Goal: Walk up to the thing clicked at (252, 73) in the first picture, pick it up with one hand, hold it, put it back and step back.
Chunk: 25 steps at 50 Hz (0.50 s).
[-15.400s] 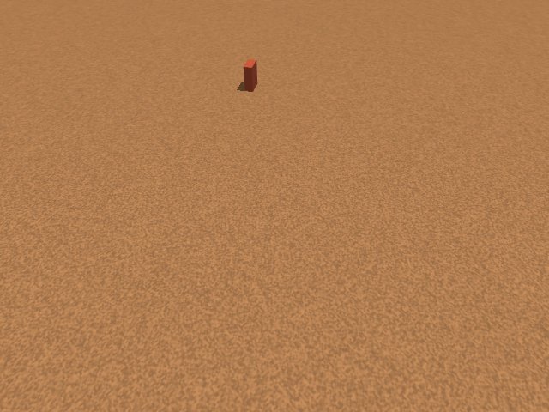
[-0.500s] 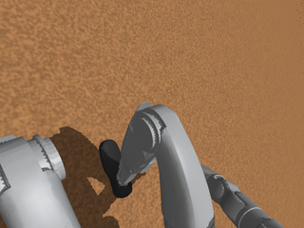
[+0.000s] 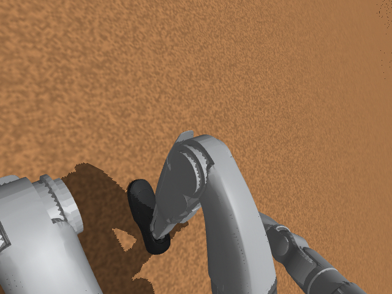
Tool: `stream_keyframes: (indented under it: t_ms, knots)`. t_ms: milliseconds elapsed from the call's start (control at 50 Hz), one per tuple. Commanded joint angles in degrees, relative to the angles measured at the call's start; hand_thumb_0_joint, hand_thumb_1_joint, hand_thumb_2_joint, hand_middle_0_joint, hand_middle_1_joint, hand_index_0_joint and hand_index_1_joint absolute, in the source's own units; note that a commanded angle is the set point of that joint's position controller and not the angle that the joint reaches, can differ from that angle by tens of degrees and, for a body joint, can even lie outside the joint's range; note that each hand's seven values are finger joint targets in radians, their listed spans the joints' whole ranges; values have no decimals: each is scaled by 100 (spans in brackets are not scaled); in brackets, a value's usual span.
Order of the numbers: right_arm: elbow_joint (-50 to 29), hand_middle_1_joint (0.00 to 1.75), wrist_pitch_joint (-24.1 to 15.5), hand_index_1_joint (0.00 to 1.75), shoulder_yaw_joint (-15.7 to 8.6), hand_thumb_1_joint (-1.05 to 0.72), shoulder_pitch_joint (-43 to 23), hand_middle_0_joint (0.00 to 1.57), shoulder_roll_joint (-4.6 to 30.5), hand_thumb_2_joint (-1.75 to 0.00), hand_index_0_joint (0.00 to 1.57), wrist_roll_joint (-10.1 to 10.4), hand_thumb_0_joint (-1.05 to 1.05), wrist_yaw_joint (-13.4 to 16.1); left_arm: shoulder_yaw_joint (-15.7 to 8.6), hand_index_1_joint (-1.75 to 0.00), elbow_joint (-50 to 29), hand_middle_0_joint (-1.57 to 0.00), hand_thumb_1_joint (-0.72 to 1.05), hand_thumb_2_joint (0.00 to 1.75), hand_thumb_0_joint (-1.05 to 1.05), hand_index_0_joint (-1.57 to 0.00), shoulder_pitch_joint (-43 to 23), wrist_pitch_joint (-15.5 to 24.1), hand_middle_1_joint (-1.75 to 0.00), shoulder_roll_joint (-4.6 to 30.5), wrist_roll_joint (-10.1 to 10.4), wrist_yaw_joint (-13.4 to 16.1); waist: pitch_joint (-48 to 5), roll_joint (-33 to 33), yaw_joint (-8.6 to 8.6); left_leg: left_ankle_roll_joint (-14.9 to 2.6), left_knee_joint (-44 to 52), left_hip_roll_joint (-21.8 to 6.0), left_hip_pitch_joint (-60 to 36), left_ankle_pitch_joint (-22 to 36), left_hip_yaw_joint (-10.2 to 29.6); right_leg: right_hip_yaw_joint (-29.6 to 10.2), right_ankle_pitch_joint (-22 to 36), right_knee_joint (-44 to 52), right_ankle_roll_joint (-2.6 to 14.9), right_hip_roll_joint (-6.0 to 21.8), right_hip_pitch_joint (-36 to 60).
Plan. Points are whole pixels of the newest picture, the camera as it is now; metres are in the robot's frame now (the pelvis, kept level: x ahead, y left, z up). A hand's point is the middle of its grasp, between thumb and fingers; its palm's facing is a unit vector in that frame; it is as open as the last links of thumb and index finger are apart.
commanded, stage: close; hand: left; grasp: from the side
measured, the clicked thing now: out of the picture +0.50 +0.28 -0.21
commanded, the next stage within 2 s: settle in 0.04 s
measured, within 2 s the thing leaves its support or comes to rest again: leaves its support in 0.44 s
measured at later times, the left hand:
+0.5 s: hand out of the picture +0.45 +0.29 -0.18, palm faces +0.36 -0.93 +0.01, open 9.9 cm
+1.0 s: hand out of the picture +0.44 +0.31 -0.06, palm faces +0.32 -0.95 -0.07, open 10.0 cm
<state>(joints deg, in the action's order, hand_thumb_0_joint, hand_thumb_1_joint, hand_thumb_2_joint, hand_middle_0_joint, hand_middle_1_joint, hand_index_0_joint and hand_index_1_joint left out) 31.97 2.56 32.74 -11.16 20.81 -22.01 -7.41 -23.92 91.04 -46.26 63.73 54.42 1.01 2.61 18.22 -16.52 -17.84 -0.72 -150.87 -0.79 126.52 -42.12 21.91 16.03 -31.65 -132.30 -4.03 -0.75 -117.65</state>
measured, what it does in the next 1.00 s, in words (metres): stands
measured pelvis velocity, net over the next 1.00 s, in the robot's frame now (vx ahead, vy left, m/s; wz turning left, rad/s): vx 0.01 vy -0.01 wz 0.09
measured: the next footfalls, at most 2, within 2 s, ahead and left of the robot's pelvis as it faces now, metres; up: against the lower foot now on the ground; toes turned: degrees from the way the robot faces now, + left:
none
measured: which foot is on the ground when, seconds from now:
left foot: down 0.00-1.00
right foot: down 0.00-1.00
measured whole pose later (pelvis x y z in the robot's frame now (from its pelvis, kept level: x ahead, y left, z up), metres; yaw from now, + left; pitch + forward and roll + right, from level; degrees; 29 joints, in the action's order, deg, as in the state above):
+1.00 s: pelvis +0.01 -0.01 +0.02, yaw +5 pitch +24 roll -14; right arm 34.8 4.5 15.5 1.5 18.9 -11.0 -7.7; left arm -20.2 59.8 -38.3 43.3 37.0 3.0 -3.2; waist 3.5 -5.3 -12.0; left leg -1.5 -143.5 -0.7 129.0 -40.4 12.9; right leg 9.6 -33.8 -131.4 -2.3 2.1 -122.6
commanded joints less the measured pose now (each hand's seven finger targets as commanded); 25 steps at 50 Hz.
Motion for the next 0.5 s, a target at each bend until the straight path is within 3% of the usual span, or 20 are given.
stream_keyframes:
  t_ms: [0,80,240,280,420,480]
  knots:
    - [7,30,102,30,-721,-87,260,20,2182,-89,20,-27,0,76,26,-97,-650,-92,36,98,0,-92,-1207,343,-97,508,-52,-49,-2890,3421,-864,249,2132,-367,-2352,827,-323,498,741,725,396,-308,1432]
    - [19,30,107,30,-702,-88,299,20,2164,-89,20,-35,0,85,-28,-104,-664,-99,36,102,0,-99,-1106,344,-103,540,-15,-53,-3049,3420,-831,245,2064,-361,-2410,1079,-359,484,924,714,388,-324,1627]
    - [-5,30,111,30,-698,-90,290,20,2161,-90,20,-17,0,84,-67,-115,-833,-105,36,113,0,-104,-1194,376,-113,460,133,-135,-3094,3371,-857,216,2008,-339,-2289,968,-406,487,876,749,386,-340,1684]
    - [8,30,86,30,-716,-90,296,20,2152,-90,20,-5,0,81,-22,-116,-947,-106,36,114,0,-105,-1169,378,-114,454,152,-162,-3135,3424,-789,209,2003,-337,-2304,923,-445,449,856,751,388,-338,1739]
    - [37,30,128,30,-849,-91,469,20,2112,-90,20,47,0,70,-213,-120,-1619,-109,30,114,0,-108,-1303,249,-117,689,95,-141,-3522,3794,-601,247,2053,-327,-2499,1118,-538,374,927,679,424,-300,1743]
    - [45,30,146,30,-979,-91,584,20,2054,-90,20,90,0,64,-216,-120,-1937,-108,28,115,0,-107,-1230,99,-117,518,90,-163,-3644,3786,-539,227,2099,-303,-2441,1063,-630,315,895,717,424,-275,1768]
